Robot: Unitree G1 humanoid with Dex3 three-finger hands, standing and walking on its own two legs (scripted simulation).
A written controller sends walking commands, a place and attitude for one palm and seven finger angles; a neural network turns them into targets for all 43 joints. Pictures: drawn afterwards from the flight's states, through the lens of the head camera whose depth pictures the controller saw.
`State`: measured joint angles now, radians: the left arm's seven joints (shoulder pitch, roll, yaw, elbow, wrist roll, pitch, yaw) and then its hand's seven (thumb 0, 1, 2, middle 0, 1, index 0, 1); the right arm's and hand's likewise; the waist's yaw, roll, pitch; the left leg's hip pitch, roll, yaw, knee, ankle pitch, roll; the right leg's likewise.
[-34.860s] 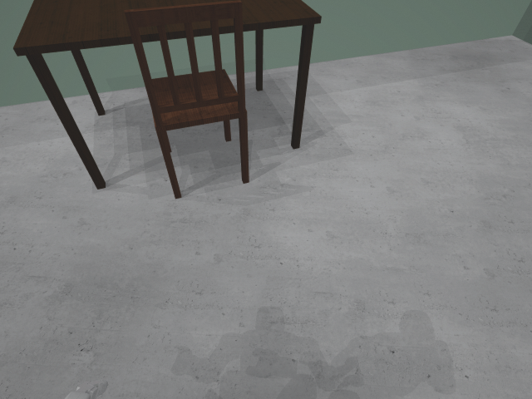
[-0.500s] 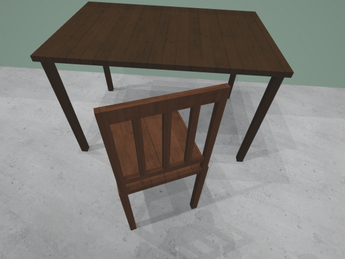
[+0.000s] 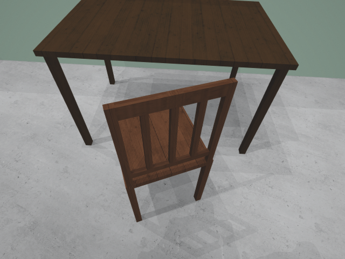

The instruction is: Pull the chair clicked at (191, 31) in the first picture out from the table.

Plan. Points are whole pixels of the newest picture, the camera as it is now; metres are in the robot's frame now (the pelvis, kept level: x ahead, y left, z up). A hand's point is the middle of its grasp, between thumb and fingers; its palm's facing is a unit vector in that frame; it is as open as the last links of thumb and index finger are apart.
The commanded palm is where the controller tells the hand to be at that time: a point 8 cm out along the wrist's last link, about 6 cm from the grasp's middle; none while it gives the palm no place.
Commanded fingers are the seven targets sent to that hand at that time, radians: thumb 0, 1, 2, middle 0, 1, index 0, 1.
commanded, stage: look again from close up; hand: left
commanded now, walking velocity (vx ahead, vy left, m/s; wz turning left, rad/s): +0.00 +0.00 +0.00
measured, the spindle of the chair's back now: (172, 137) +0.51 +0.03 -0.09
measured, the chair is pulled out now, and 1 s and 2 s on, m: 0.26 0.26 0.26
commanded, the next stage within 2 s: shuffle to correct the standing spot in 0.74 s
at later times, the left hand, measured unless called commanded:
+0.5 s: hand out of the picture +0.02 +0.17 -0.17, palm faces +0.00 -0.98 -0.19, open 7.4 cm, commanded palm none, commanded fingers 0.00 0.90 0.90 -0.20 -0.30 -0.20 -0.30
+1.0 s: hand out of the picture +0.02 +0.16 -0.18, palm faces +0.02 -0.99 -0.17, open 7.4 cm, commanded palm none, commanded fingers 0.00 0.90 0.90 -0.20 -0.30 -0.20 -0.30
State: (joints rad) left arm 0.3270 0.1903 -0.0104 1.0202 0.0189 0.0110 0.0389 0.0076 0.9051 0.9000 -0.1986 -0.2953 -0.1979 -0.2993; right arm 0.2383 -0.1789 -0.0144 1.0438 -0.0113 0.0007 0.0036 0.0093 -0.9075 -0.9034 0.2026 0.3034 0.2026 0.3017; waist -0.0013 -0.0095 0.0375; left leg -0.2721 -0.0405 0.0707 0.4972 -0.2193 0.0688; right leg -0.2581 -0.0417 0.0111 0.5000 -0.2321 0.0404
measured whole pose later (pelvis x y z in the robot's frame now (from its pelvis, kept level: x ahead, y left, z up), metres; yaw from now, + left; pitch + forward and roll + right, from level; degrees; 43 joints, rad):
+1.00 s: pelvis +0.03 +0.00 +0.00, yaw +1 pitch -1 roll +1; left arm 0.30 0.15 0.00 1.11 0.03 0.01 0.04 0.00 0.91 0.90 -0.20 -0.30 -0.20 -0.30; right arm 0.28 -0.13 -0.01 1.16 -0.01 -0.01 -0.01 0.01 -0.91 -0.90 0.20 0.30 0.20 0.30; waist -0.02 -0.03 0.01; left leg -0.19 -0.06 0.06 0.43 -0.23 0.07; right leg -0.19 -0.06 -0.01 0.48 -0.29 0.02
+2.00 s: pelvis +0.15 -0.17 -0.01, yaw +22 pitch +1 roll +0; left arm 0.27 0.24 0.06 0.95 0.03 0.05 0.01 0.00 0.91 0.90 -0.20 -0.30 -0.20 -0.30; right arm 0.21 -0.20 -0.08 0.99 -0.03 0.04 -0.02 0.01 -0.91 -0.90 0.21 0.30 0.21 0.30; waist -0.02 -0.01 0.06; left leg -0.34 0.07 -0.01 0.57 -0.24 -0.05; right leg -0.29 -0.07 -0.01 0.55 -0.26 0.04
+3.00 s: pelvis +0.14 -0.19 +0.00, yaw +23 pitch -1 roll +0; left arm 0.28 0.18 -0.01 1.01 0.01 -0.02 0.05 0.01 0.90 0.90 -0.20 -0.30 -0.20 -0.30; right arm 0.21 -0.19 -0.01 1.06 -0.01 -0.02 0.00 0.01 -0.91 -0.90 0.20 0.30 0.20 0.30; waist -0.01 0.00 0.04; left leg -0.21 -0.08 0.08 0.47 -0.25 0.10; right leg -0.26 -0.05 -0.03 0.49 -0.23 0.02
